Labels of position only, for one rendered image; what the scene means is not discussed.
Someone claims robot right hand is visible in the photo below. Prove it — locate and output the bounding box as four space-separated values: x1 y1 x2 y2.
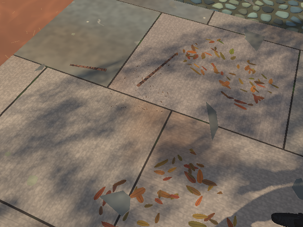
271 213 303 227

